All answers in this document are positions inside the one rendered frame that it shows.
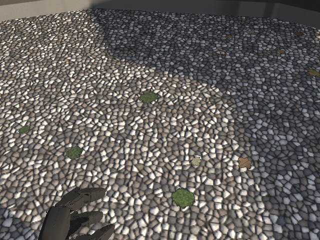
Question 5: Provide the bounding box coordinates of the robot left hand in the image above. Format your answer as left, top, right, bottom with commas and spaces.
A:
36, 187, 115, 240

